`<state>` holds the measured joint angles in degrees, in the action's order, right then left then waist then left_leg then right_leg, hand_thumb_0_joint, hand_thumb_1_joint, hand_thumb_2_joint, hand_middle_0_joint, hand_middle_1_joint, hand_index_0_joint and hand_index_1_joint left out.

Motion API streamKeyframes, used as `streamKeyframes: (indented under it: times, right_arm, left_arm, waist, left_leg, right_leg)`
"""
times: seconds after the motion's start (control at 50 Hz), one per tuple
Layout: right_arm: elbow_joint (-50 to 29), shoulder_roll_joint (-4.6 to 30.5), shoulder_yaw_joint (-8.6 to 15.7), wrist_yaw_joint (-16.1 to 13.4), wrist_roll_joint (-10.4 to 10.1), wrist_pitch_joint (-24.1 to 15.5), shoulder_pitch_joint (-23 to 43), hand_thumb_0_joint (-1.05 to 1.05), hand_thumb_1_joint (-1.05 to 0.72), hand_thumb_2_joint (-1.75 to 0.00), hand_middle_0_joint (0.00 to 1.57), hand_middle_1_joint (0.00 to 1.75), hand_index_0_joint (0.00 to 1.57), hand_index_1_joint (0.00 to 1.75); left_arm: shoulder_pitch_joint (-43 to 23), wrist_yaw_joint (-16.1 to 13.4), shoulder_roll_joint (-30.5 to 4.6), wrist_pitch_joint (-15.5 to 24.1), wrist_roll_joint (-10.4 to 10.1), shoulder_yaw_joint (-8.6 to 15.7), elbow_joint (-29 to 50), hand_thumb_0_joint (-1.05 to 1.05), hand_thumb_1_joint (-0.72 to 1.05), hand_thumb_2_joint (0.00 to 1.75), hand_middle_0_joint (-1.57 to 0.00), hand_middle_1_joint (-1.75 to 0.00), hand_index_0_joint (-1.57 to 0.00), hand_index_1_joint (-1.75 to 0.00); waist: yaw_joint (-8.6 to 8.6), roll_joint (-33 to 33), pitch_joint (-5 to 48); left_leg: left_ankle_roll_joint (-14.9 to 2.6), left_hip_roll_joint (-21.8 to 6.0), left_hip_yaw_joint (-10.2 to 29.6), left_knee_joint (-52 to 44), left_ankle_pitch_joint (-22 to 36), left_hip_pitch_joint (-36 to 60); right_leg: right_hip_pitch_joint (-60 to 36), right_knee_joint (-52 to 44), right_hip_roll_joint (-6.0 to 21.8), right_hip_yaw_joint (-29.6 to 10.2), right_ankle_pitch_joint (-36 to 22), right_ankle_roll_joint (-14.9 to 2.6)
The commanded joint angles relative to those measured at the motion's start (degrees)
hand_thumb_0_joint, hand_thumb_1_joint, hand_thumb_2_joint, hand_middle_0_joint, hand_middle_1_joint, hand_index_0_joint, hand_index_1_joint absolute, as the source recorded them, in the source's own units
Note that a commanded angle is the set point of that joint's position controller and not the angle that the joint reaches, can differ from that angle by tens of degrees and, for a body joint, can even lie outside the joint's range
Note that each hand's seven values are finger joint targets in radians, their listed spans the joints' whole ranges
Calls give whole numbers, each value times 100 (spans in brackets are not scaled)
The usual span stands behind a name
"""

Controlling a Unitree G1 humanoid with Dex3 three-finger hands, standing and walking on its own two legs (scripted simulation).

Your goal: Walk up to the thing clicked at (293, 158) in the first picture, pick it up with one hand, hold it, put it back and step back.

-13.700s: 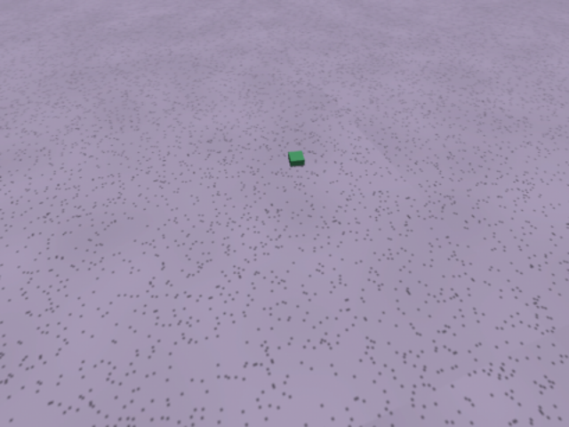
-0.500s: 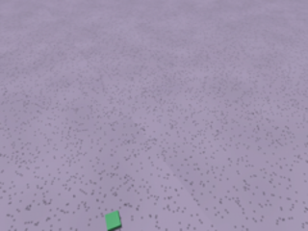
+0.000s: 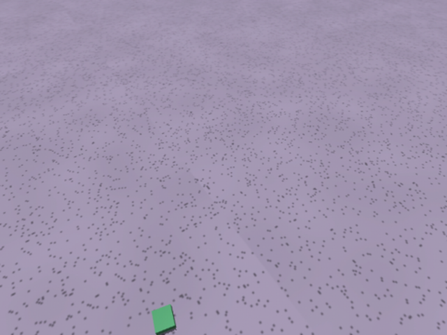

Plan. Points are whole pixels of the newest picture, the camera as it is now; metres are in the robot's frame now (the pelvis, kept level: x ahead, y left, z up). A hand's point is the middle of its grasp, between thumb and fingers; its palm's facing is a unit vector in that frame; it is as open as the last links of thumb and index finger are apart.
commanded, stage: stand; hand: left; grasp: from above
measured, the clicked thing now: (163, 319) +0.37 +0.28 -0.77
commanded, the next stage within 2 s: rise first in 0.64 s
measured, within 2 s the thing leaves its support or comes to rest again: neither
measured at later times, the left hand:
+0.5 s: hand out of the picture +0.07 +0.26 -0.16, palm faces -0.04 -0.94 -0.35, open 7.4 cm
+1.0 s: hand out of the picture +0.15 +0.26 -0.17, palm faces -0.04 -0.93 -0.37, open 9.2 cm
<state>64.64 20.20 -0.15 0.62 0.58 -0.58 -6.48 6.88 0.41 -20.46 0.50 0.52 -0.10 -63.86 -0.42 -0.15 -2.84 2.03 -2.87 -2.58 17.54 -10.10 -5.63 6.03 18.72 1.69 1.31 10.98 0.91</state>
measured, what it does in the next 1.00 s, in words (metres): stands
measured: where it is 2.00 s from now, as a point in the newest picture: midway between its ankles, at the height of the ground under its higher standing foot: outside the picture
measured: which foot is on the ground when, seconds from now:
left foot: down 0.00-1.00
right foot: down 0.00-1.00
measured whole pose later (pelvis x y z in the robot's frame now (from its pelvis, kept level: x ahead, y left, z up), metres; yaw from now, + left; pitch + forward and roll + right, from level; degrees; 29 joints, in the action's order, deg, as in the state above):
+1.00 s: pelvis -0.01 +0.00 -0.02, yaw +1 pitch +7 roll +0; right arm 45.1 14.5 1.5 -1.0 -1.4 -2.6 -12.4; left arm -3.0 1.1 -19.3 0.4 8.1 8.3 -59.1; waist -1.5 -0.9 -1.4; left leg 1.5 -2.6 -1.5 34.0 -16.0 -24.5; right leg 24.3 34.5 2.4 1.6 16.8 1.0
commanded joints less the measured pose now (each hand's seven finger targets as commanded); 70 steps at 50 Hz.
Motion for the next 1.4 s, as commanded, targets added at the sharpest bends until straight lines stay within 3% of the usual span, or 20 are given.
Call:
streamKeyframes:
  times: [0.0, 0.7, 0.72, 0.74, 0.76, 0.78, 0.8, 0.82, 0.84, 0.88, 0.92, 1.04, 1.1, 1.16, 1.18, 1.28, 1.38]
  right_arm:
    - [-341, 1205, 255, -87, -4, -105, 190, 0, -90, -90, 20, 30, 20, 30]
    - [-328, 1185, 251, -95, 0, -98, 142, 0, -90, -90, 20, 30, 20, 30]
    - [-351, 1224, 265, -96, 4, -100, 168, 0, -92, -90, 20, 30, 20, 30]
    - [-1929, 206, 17, -212, -382, -370, 65, 0, -100, -95, 20, 30, 20, 30]
    - [-1603, 363, 51, -274, -387, -369, -241, 0, -105, -94, 20, 30, 20, 30]
    - [-1637, 597, 185, -330, -412, -310, -448, 0, -104, -94, 20, 30, 20, 30]
    - [-1722, 599, 268, -325, -357, -284, -522, 0, -101, -93, 20, 30, 20, 30]
    - [-1859, 567, 310, -322, -338, -302, -586, 0, -100, -92, 20, 30, 20, 30]
    - [-2023, 552, 423, -312, -238, -330, -613, 0, -99, -92, 20, 30, 20, 30]
    - [-2205, 455, 505, -254, -160, -356, -845, 0, -98, -92, 20, 30, 20, 30]
    - [-2515, 443, 557, -239, -172, -370, -824, 0, -97, -91, 20, 30, 20, 30]
    - [-3102, 350, 576, -176, -193, -387, -620, 0, -92, -90, 20, 30, 20, 30]
    - [-3215, 287, 609, -150, -140, -501, -707, 0, -91, -90, 20, 30, 20, 30]
    - [-3386, 235, 607, -137, -118, -607, -689, 0, -91, -90, 20, 30, 20, 30]
    - [-3445, 228, 606, -143, -119, -638, -718, 0, -90, -90, 20, 30, 20, 30]
    - [-3620, 236, 623, -161, -102, -728, -665, 0, -90, -90, 20, 30, 20, 30]
    - [-3764, 172, 603, -167, -90, -855, -564, 0, -90, -90, 20, 30, 20, 30]
  left_arm:
    - [-137, -79, -1221, 138, 13, 220, 304, 0, 90, 90, -20, -30, -20, -30]
    - [-180, -93, -1266, 128, -3, 229, 289, 0, 90, 90, -20, -30, -20, -30]
    - [-177, -91, -1226, 129, 13, 225, 307, 0, 82, 91, -20, -38, -19, -38]
    - [-2187, -151, -80, 640, -256, 196, 2318, 0, 74, 85, -28, -45, -27, -46]
    - [-2644, -194, -461, 557, -214, 345, 1716, 0, 66, 90, -27, -53, -26, -54]
    - [-1548, -227, -1116, 340, -60, 733, 868, 0, 58, 87, -27, -61, -27, -62]
    - [-1413, -154, -1259, 248, 108, 848, 517, 0, 50, 86, -28, -66, -28, -66]
    - [-1748, -70, -1303, 237, 221, 890, 465, 0, 42, 88, -23, -74, -23, -74]
    - [-1604, -3, -1476, 285, 444, 1073, 517, 0, 34, 88, -21, -81, -22, -79]
    - [-629, 89, -1061, 174, 695, 1082, 195, 0, 18, 86, -17, -93, -21, -89]
    - [-581, 32, -1140, 101, 877, 1183, 671, 0, 2, 90, -15, -96, -18, -93]
    - [-660, -199, -921, -414, 1116, 1117, 1481, 0, -46, 96, -12, -102, -12, -102]
    - [-670, -226, -764, -411, 1246, 1096, 1885, 0, -56, 99, -9, -106, -9, -106]
    - [-457, -290, -839, -361, 1385, 1227, 2423, 0, -58, 100, -8, -105, -7, -105]
    - [-304, -284, -733, -386, 1462, 1151, 2567, 0, -59, 101, -8, -105, -7, -106]
    - [165, -351, -766, -579, 1772, 1217, 3308, 0, -61, 103, -7, -104, -6, -106]
    - [467, -446, -736, -776, 1915, 1223, 3926, 0, -58, 99, -7, -106, -6, -106]
  waist:
    - [49, 30, 462]
    - [24, 12, 454]
    - [33, 31, 519]
    - [-666, 212, -78]
    - [-449, -149, 213]
    - [-246, -82, 119]
    - [-212, -199, 371]
    - [-208, -346, 507]
    - [-52, -182, 991]
    - [139, -34, 1395]
    - [235, 273, 1644]
    - [28, -11, 1474]
    - [-41, 106, 1623]
    - [25, 224, 1850]
    - [-27, 273, 1994]
    - [-7, 470, 2285]
    - [-57, 334, 2397]
  left_leg:
    - [-261, -593, 489, -192, 835, 179]
    - [-244, -585, 489, -218, 918, 187]
    - [-266, -586, 467, -159, 950, 212]
    - [-259, 296, -131, 276, 66, -693]
    - [-295, 287, -80, 364, 24, -647]
    - [-266, 288, -97, 362, -54, -768]
    - [-287, 319, -74, 628, -35, -960]
    - [-305, 310, -35, 823, 90, -1070]
    - [-286, 329, -49, 1030, 236, -1136]
    - [-228, 391, -14, 1390, 554, -1401]
    - [-179, 425, -10, 1485, 677, -1379]
    - [-184, 336, 68, 1991, 373, -1981]
    - [-167, 284, 125, 2535, 83, -2379]
    - [-172, 277, 138, 2956, -148, -2826]
    - [-164, 234, 183, 3058, -90, -2812]
    - [-130, 134, 323, 3482, 20, -3104]
    - [-190, 164, 294, 3993, -358, -3723]
  right_leg:
    - [21, -283, 618, -471, -953, -192]
    - [-25, -259, 634, -461, -1005, -191]
    - [-45, -247, 643, -453, -1071, -198]
    - [1223, 74, -105, -44, -514, -107]
    - [900, 95, -85, 48, -364, -71]
    - [897, 113, -135, 103, -146, -122]
    - [1009, 283, -113, 83, -133, -133]
    - [1131, 503, -126, 102, -245, -135]
    - [979, 754, -82, 70, -428, -135]
    - [1038, 1177, -94, 87, -639, -176]
    - [1113, 1314, -115, 88, -663, -197]
    - [1822, 1737, -174, 153, -248, -160]
    - [2469, 2294, -183, 155, 69, -170]
    - [2836, 2730, -147, 115, 288, -172]
    - [2996, 2913, -169, 122, 247, -183]
    - [3578, 3479, -174, 134, 323, -207]
    - [3939, 3823, -148, 101, 503, -177]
